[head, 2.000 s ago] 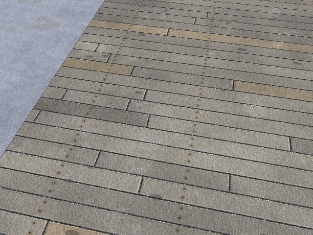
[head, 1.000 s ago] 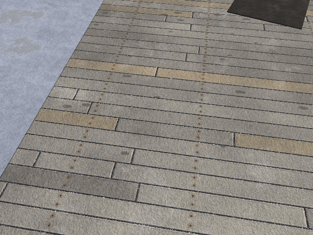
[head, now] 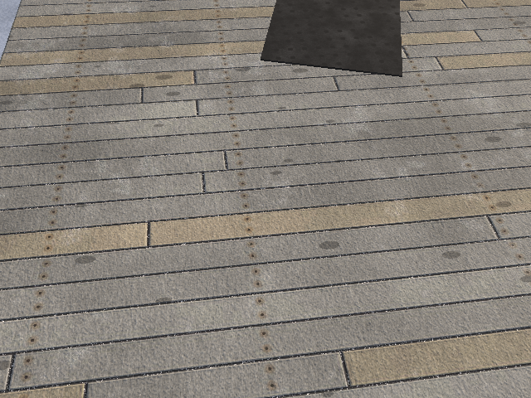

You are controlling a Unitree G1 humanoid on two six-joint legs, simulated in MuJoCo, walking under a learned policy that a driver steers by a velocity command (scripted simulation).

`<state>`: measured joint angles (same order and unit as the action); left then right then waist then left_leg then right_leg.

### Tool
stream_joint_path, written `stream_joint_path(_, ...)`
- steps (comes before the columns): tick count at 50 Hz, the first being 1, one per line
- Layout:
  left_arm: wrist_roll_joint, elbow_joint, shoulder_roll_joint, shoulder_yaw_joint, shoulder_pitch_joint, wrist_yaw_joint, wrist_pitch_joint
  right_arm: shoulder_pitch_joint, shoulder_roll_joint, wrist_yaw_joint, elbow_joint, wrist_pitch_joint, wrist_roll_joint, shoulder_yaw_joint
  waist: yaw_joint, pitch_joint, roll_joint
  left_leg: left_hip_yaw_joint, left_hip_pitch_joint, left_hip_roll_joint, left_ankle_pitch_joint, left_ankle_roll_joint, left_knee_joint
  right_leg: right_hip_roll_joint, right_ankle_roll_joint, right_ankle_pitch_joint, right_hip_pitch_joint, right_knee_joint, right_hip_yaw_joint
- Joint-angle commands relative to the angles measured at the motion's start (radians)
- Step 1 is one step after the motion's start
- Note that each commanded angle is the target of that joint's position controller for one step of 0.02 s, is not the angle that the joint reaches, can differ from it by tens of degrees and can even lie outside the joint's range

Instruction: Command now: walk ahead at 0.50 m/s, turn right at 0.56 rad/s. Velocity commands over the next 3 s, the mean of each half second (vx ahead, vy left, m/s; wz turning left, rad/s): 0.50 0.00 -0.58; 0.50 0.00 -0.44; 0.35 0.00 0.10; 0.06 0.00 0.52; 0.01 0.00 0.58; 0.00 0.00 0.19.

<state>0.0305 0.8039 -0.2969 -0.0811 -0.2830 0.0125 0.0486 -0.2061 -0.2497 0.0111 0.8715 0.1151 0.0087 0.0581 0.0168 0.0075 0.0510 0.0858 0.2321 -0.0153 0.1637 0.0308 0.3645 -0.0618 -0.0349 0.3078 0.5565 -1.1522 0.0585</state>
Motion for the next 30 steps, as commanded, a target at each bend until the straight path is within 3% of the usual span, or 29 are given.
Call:
stream_joint_path(1,-0.004,-0.085,-0.016,-0.008,-0.012,-0.005,-0.007,0.005,-0.124,-0.004,-0.033,0.018,-0.001,0.031,-0.013,-0.005,-0.131,-0.198,-0.117,0.286,-0.185,0.158,-0.213,-0.077,0.009,-0.091,0.161,0.025,0.050)
stream_joint_path(7,-0.007,-0.153,-0.004,0.004,0.147,-0.034,-0.002,-0.026,-0.169,-0.017,-0.014,0.001,-0.004,0.042,0.030,0.031,-0.107,-0.012,-0.163,0.267,-0.262,0.134,-0.223,-0.063,0.010,-0.332,0.161,0.322,-0.006)
stream_joint_path(12,-0.005,-0.230,-0.004,0.011,0.287,-0.065,-0.005,-0.095,-0.207,-0.020,0.008,-0.027,-0.023,0.051,0.070,0.080,-0.107,0.053,-0.284,0.310,-0.290,0.110,-0.181,-0.039,-0.021,-0.271,0.161,0.470,-0.083)
stream_joint_path(13,-0.005,-0.242,-0.012,0.008,0.292,-0.070,-0.007,-0.096,-0.216,-0.020,0.010,-0.034,-0.028,0.054,0.061,0.079,-0.113,0.068,-0.308,0.318,-0.357,0.101,-0.151,-0.025,-0.035,-0.226,0.142,0.487,-0.101)
stream_joint_path(15,-0.009,-0.247,-0.045,-0.009,0.243,-0.073,-0.012,-0.082,-0.246,-0.026,0.004,-0.046,-0.034,0.062,0.013,0.028,-0.151,0.107,-0.328,0.317,-0.677,0.081,-0.021,0.038,-0.074,-0.122,0.017,0.502,-0.158)
stream_joint_path(16,-0.009,-0.228,-0.076,-0.028,0.151,-0.071,-0.015,-0.074,-0.259,-0.030,0.001,-0.055,-0.037,0.066,-0.045,-0.027,-0.159,0.127,-0.319,0.304,-0.822,0.070,0.122,0.084,-0.101,-0.097,-0.109,0.525,-0.185)
stream_joint_path(17,-0.007,-0.180,-0.128,-0.060,-0.020,-0.062,-0.017,-0.062,-0.249,-0.034,-0.006,-0.060,-0.039,0.062,-0.135,-0.114,-0.132,0.153,-0.230,0.266,-0.821,0.040,0.339,0.131,-0.139,-0.165,-0.354,0.597,-0.189)
stream_joint_path(18,-0.007,-0.146,-0.222,-0.094,-0.174,-0.038,-0.027,-0.079,-0.196,-0.033,-0.031,-0.053,-0.010,0.041,-0.185,-0.207,0.012,0.153,0.051,0.217,-0.439,-0.008,0.668,-0.017,-0.203,-0.179,-0.673,0.617,0.055)
stream_joint_path(19,-0.006,-0.167,-0.314,-0.095,-0.118,-0.038,-0.012,-0.158,-0.059,-0.014,-0.093,-0.017,0.013,-0.003,-0.048,-0.308,0.233,0.006,0.478,0.010,0.429,-0.052,0.978,-0.252,-0.388,-0.006,-0.953,0.747,0.638)
stream_joint_path(20,-0.012,-0.180,-0.216,-0.069,-0.159,-0.045,0.002,-0.026,-0.156,0.000,-0.106,0.023,-0.029,0.014,-0.140,-0.356,0.097,-0.171,0.582,0.028,0.407,-0.031,1.056,-0.277,-0.375,0.042,-0.955,0.862,0.733)
stream_joint_path(21,-0.019,-0.171,-0.169,-0.052,-0.119,-0.048,0.014,0.044,-0.183,0.004,-0.133,0.037,-0.056,0.023,-0.129,-0.213,0.058,-0.162,0.639,0.068,0.303,-0.007,1.018,-0.247,-0.324,-0.061,-0.850,0.863,0.580)
stream_joint_path(22,-0.013,-0.180,-0.140,-0.043,-0.050,-0.048,0.019,0.041,-0.169,-0.004,-0.124,0.041,-0.040,0.019,-0.078,-0.146,-0.027,-0.165,0.578,0.111,0.217,-0.003,0.932,-0.200,-0.289,-0.162,-0.695,0.859,0.456)
stream_joint_path(23,-0.016,-0.194,-0.112,-0.032,0.018,-0.046,0.018,0.026,-0.173,-0.010,-0.111,0.034,-0.018,0.026,-0.036,-0.097,-0.040,-0.163,0.501,0.139,0.173,-0.013,0.850,-0.159,-0.262,-0.259,-0.559,0.870,0.361)
stream_joint_path(24,-0.027,-0.209,-0.095,-0.024,0.051,-0.042,0.019,0.001,-0.176,-0.008,-0.109,0.020,-0.014,0.031,-0.004,-0.084,-0.017,-0.172,0.434,0.157,0.144,-0.020,0.810,-0.134,-0.253,-0.308,-0.473,0.893,0.320)
stream_joint_path(25,-0.028,-0.212,-0.097,-0.024,0.060,-0.039,0.022,-0.008,-0.167,-0.007,-0.113,0.006,-0.009,0.033,0.009,-0.078,-0.015,-0.165,0.402,0.153,0.127,-0.034,0.777,-0.120,-0.257,-0.342,-0.424,0.913,0.303)
stream_joint_path(28,-0.020,-0.197,-0.128,-0.032,0.025,-0.020,0.029,0.046,-0.129,-0.013,-0.142,-0.015,0.009,0.026,0.008,-0.046,-0.020,-0.142,0.406,0.128,0.023,-0.080,0.640,-0.087,-0.263,-0.422,-0.344,0.937,0.230)
stream_joint_path(30,-0.017,-0.182,-0.135,-0.034,-0.012,-0.008,0.026,0.129,-0.111,-0.014,-0.168,-0.015,0.010,0.019,-0.021,-0.024,-0.007,-0.142,0.418,0.105,-0.100,-0.092,0.492,-0.061,-0.239,-0.394,-0.337,0.933,0.205)
